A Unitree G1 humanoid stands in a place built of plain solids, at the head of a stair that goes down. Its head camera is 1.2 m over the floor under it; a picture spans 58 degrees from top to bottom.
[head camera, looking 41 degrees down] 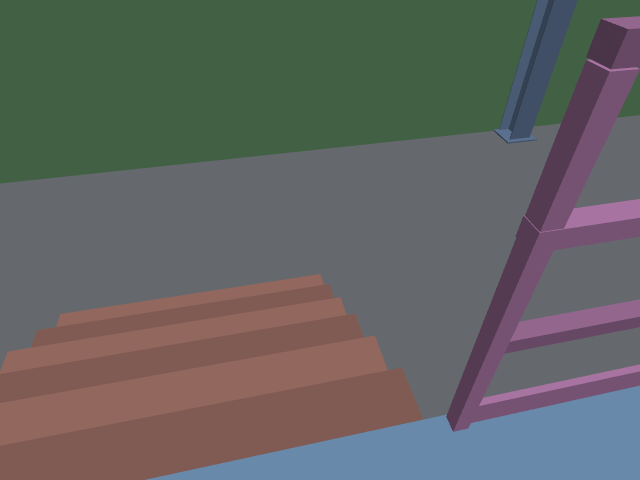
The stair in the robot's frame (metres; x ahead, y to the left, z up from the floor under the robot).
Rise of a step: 0.18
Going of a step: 0.28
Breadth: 1.80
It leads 12 degrees to the left of straight ahead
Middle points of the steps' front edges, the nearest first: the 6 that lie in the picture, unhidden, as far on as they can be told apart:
0.70 0.58 -0.18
0.97 0.64 -0.36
1.24 0.70 -0.54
1.52 0.76 -0.73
1.79 0.82 -0.91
2.07 0.87 -1.09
